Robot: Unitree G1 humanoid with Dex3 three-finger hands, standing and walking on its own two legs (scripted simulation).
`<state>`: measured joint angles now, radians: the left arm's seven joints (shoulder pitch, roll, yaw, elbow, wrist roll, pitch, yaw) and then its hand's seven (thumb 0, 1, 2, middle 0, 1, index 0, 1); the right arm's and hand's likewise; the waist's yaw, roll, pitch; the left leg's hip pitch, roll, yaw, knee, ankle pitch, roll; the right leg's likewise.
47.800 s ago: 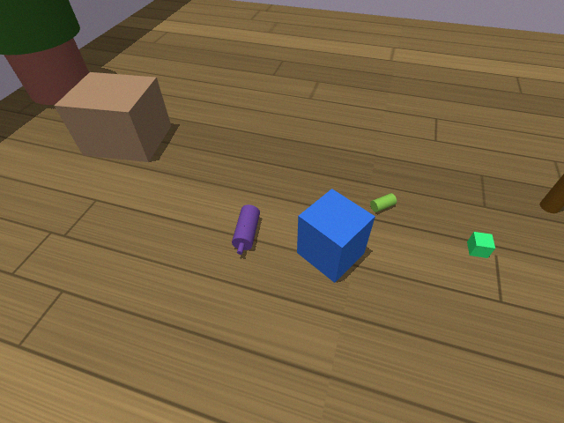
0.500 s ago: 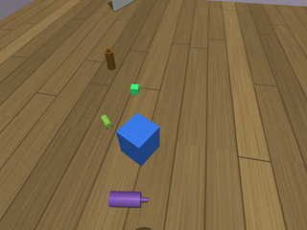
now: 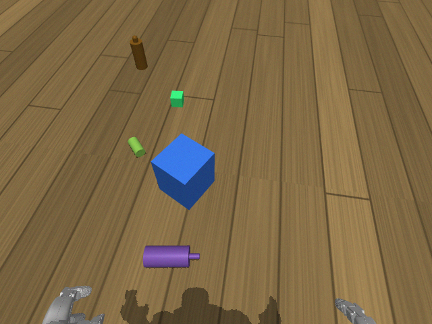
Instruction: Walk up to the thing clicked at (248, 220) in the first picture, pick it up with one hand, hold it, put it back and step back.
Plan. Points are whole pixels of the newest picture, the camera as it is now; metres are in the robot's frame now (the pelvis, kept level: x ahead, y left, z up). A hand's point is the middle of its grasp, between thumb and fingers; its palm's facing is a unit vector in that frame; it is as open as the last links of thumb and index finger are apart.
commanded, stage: rise first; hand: left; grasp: from above
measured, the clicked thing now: (172, 256) +0.45 +0.18 -0.71
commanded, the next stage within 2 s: none
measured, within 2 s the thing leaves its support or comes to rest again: neither
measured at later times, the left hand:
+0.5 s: hand out of the picture +0.14 +0.26 -0.20, palm faces -0.14 -0.88 -0.45, open 14.0 cm
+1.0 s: hand (110, 319) +0.19 +0.28 -0.32, palm faces -0.40 -0.65 -0.64, open 14.3 cm
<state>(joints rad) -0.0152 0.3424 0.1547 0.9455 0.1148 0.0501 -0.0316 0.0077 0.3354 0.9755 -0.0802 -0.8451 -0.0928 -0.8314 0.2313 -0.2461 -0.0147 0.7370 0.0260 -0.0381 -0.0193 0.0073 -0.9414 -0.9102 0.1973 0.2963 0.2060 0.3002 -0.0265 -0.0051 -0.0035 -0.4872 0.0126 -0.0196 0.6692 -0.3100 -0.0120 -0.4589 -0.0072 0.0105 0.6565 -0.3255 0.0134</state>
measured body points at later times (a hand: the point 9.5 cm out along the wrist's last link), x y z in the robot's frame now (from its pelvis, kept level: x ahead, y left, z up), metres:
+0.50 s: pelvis +0.01 +0.00 -0.07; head +0.11 +0.02 +0.37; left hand +0.15 +0.31 -0.17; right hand +0.18 -0.25 -0.16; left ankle +0.01 +0.13 -0.72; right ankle +0.00 -0.13 -0.72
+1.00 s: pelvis -0.03 +0.00 -0.18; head +0.13 +0.01 +0.24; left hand +0.21 +0.31 -0.28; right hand +0.17 -0.26 -0.28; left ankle +0.01 +0.13 -0.72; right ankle +0.00 -0.13 -0.72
